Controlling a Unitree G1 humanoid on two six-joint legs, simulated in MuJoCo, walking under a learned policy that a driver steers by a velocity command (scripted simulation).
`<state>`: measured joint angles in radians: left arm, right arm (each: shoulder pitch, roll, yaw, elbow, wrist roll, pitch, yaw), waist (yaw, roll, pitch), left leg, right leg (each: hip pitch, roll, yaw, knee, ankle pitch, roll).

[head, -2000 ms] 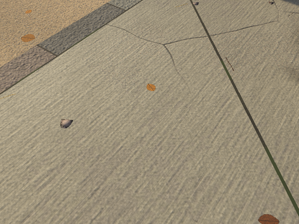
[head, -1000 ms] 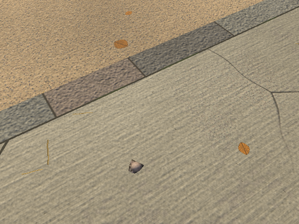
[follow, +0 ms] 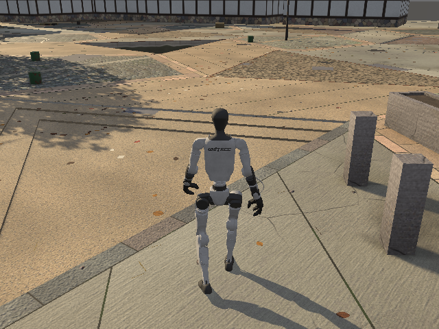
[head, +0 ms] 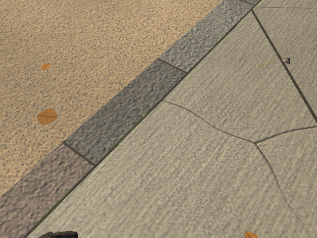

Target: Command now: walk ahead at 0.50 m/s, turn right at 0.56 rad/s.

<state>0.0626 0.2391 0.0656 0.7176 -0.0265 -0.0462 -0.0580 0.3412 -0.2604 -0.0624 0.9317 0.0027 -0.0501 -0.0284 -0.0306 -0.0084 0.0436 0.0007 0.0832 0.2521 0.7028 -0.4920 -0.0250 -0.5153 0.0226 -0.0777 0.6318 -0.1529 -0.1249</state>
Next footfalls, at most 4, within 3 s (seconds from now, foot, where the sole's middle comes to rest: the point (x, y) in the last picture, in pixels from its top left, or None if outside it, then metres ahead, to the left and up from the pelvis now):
0.48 left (140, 232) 0.47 0.10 -0.75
0.96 right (193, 199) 0.60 -0.13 -0.75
1.36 left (133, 225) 0.50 0.12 -0.75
1.84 right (182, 203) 0.59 -0.08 -0.75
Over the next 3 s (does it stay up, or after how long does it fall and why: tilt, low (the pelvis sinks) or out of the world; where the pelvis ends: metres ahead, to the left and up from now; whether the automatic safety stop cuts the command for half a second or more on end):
stays up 0.46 0.02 0.02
